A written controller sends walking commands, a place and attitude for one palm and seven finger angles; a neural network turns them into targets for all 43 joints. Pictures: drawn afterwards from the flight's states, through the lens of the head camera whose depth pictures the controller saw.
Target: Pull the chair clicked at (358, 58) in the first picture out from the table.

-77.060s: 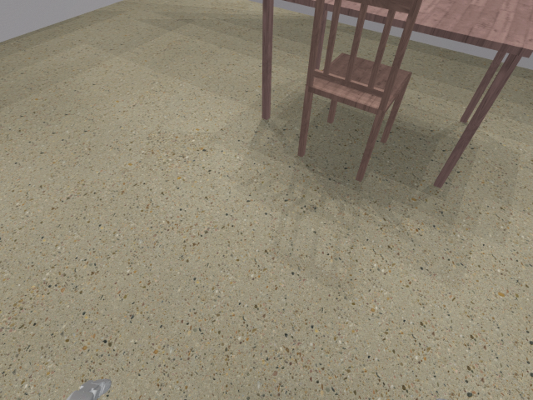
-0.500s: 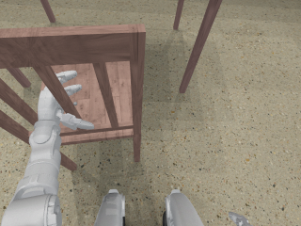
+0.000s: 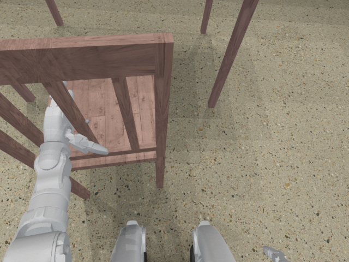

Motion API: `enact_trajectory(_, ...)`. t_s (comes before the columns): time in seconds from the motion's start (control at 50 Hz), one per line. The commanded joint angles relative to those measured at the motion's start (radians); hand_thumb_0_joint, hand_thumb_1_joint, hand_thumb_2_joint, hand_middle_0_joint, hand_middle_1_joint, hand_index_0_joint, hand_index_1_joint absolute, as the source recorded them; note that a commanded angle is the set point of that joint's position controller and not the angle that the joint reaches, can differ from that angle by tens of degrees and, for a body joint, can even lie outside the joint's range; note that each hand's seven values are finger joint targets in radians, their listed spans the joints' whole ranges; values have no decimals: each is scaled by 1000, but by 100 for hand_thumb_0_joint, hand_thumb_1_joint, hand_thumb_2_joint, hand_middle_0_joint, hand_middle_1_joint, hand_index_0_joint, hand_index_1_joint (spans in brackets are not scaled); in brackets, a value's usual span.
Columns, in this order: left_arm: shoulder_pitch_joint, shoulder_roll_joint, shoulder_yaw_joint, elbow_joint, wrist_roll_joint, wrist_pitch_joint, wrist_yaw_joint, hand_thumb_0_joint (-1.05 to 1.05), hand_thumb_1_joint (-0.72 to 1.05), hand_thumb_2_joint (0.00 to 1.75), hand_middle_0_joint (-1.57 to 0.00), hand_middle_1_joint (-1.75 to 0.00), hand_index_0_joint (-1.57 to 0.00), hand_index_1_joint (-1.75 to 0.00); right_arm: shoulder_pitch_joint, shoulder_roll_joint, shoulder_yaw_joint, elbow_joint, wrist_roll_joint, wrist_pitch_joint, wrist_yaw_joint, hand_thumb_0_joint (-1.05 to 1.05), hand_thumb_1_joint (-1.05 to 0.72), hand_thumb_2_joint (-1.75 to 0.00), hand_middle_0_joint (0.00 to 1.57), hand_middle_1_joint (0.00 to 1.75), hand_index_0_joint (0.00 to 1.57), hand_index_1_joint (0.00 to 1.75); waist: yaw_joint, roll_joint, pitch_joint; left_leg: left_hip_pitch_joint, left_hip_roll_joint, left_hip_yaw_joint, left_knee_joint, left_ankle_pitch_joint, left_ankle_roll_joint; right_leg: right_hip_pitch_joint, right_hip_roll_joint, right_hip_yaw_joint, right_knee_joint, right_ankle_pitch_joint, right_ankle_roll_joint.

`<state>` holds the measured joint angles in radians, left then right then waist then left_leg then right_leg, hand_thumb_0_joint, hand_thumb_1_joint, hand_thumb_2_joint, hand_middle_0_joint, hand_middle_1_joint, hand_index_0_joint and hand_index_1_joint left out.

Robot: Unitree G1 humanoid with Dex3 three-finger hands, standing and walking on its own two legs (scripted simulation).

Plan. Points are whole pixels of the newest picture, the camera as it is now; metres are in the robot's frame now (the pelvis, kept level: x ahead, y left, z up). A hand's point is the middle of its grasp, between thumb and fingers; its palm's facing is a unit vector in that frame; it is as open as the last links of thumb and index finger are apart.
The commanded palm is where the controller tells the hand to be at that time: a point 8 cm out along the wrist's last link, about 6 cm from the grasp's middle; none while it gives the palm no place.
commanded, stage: draw the fingers out of the gap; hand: left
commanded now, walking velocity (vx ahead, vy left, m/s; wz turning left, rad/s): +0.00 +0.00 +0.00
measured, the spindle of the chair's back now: (80, 124) +0.41 +0.21 +0.02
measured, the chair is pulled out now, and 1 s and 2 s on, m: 0.34 0.34 0.34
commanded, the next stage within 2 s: draw the hand back to the body in 0.58 s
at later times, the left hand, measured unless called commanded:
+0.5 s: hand (86, 161) +0.33 +0.18 +0.01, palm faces +0.06 -1.00 -0.03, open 17.5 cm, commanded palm +0.31 +0.23 +0.02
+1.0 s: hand (65, 182) +0.27 +0.19 +0.09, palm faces +0.05 -1.00 -0.08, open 17.5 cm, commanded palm +0.24 +0.25 +0.10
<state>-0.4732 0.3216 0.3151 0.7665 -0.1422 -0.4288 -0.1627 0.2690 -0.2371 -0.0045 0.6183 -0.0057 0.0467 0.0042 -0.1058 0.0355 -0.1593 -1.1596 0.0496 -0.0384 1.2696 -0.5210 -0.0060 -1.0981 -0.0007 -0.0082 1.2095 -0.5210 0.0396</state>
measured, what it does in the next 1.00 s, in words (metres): stands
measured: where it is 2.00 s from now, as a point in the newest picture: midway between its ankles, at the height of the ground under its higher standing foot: outside the picture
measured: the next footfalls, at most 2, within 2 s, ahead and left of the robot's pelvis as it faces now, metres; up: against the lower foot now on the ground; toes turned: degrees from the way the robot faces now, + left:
none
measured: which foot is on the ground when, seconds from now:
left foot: down 0.00-1.00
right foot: down 0.00-1.00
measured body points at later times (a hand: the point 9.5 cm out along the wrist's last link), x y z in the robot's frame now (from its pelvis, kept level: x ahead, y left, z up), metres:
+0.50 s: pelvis +0.01 -0.01 +0.00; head +0.11 +0.01 +0.44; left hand +0.32 +0.24 +0.02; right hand +0.18 -0.25 -0.10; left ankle +0.04 +0.12 -0.62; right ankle +0.03 -0.15 -0.62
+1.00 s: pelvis +0.01 -0.01 +0.03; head +0.08 -0.01 +0.47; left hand +0.26 +0.24 +0.09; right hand +0.20 -0.24 -0.07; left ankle +0.04 +0.12 -0.62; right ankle +0.03 -0.15 -0.62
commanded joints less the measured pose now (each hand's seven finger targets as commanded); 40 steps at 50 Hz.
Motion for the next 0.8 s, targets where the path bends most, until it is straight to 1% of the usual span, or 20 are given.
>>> enact_trajectory(0.0,-104,104,-31,-292,-29,-48,-8,0,-55,20,0,0,0,0,49,-159,-66,-119,7,-20,1,0,-90,-90,20,30,20,30,24,38,-456,422,-32,12,-187,354,5,217,41,-54,-168,275,-57)
enact_trajectory(0.06,-74,102,-26,-333,-33,-45,11,0,-55,20,0,0,0,0,32,-156,-65,-123,11,-23,-5,0,-90,-90,20,30,20,30,20,13,-391,383,-34,10,-196,312,7,208,39,-56,-171,251,-54)
enact_trajectory(0.14,-17,109,-19,-463,-26,-88,47,0,-55,20,0,0,0,0,9,-146,-66,-132,4,-39,-12,0,-90,-90,20,30,20,30,38,57,-414,426,-35,9,-198,346,3,211,36,-52,-159,264,-58)
enact_trajectory(0.16,-20,98,-33,-486,-26,-100,52,0,-55,20,0,0,0,0,2,-144,-65,-129,3,-43,-12,0,-90,-90,20,30,20,30,31,61,-410,439,-33,5,-195,349,3,199,38,-54,-158,263,-58)
enact_trajectory(0.22,58,88,-54,-522,-19,-113,48,0,-55,20,0,0,0,0,-11,-143,-65,-131,-1,-55,-14,0,-90,-90,20,30,20,30,34,75,-418,447,-34,6,-185,369,2,202,37,-52,-149,281,-61)
enact_trajectory(0.24,78,57,-85,-520,-19,-108,39,0,-55,20,0,0,0,0,-21,-139,-63,-131,0,-59,-13,0,-90,-90,20,30,20,30,32,94,-401,445,-36,8,-186,354,1,194,34,-54,-152,271,-60)
enact_trajectory(0.26,97,52,-88,-501,-23,-98,30,0,-55,20,0,0,0,0,-25,-142,-62,-130,2,-60,-13,0,-90,-90,20,30,20,30,26,59,-377,423,-36,5,-186,328,3,192,34,-55,-157,259,-59)
enact_trajectory(0.28,123,59,-80,-484,-25,-87,20,0,-55,20,0,0,0,0,-31,-146,-63,-133,4,-60,-15,0,-90,-90,20,30,20,30,31,53,-357,401,-37,6,-188,301,2,192,34,-54,-158,242,-59)
enact_trajectory(0.38,206,37,-87,-518,-55,-41,-11,0,-55,20,0,0,0,0,-59,-148,-62,-167,12,-68,-23,0,-90,-90,20,30,20,30,44,14,-357,374,-45,9,-189,278,8,230,30,-55,-163,246,-57)
enact_trajectory(0.46,219,23,-109,-623,-60,-50,-3,0,-55,20,0,0,0,0,-75,-141,-62,-180,10,-83,-28,0,-90,-90,20,30,20,30,46,27,-382,399,-45,5,-181,290,11,226,28,-54,-156,245,-55)
enact_trajectory(0.48,253,39,-93,-647,-61,-57,3,0,-55,20,0,0,0,0,-77,-140,-62,-184,8,-88,-29,0,-90,-90,20,30,20,30,58,18,-398,393,-47,6,-179,297,11,247,27,-53,-153,255,-56)
enact_trajectory(0.54,329,40,-93,-671,-55,-64,11,0,-55,20,0,0,0,0,-88,-134,-61,-189,6,-94,-29,0,-90,-90,20,30,20,30,63,32,-381,377,-49,10,-174,298,11,244,28,-50,-147,260,-56)
enact_trajectory(0.56,344,34,-100,-668,-52,-61,12,0,-55,20,0,0,0,0,-89,-134,-59,-189,7,-95,-27,0,-90,-90,20,30,20,30,57,12,-361,363,-49,8,-174,281,12,239,28,-53,-147,248,-55)
enact_trajectory(0.62,386,27,-107,-671,-50,-49,7,0,-55,20,0,0,0,0,-101,-135,-58,-197,8,-99,-28,0,-90,-90,20,30,20,30,55,13,-325,325,-52,9,-170,233,15,225,28,-50,-151,208,-55)
enact_trajectory(0.66,443,31,-94,-682,-57,-41,-3,0,-55,20,0,0,0,0,-104,-135,-60,-206,11,-101,-28,0,-90,-90,20,30,20,30,68,6,-325,318,-54,11,-173,227,14,239,28,-49,-151,207,-56)
enact_trajectory(0.68,439,25,-104,-717,-60,-41,-5,0,-55,20,0,0,0,0,-110,-135,-60,-212,11,-104,-30,0,-90,-90,20,30,20,30,66,12,-340,322,-54,13,-169,224,15,237,26,-48,-150,205,-54)
enact_trajectory(0.7,381,32,-106,-832,-83,-76,-17,0,-55,20,0,0,0,0,-113,-131,-59,-216,12,-116,-34,0,-90,-90,20,30,20,30,60,45,-363,344,-54,8,-163,243,16,235,25,-47,-150,213,-57)
enact_trajectory(0.74,438,73,-81,-926,-97,-93,-22,0,-55,20,0,0,0,0,-112,-127,-58,-219,12,-130,-42,0,-90,-90,20,30,20,30,81,73,-428,411,-53,6,-187,290,17,288,25,-44,-162,237,-59)
enact_trajectory(0.76,499,89,-63,-952,-103,-88,-21,0,-55,20,0,0,0,0,-107,-125,-58,-224,16,-134,-46,0,-90,-90,20,30,20,30,88,65,-435,430,-51,9,-198,310,17,309,27,-46,-172,252,-59)
enact_trajectory(0.78,514,90,-71,-990,-103,-82,-18,0,-55,20,0,0,0,0,-108,-124,-55,-226,18,-139,-49,0,-90,-90,20,30,20,30,86,89,-430,449,-52,9,-208,325,17,317,26,-48,-179,263,-59)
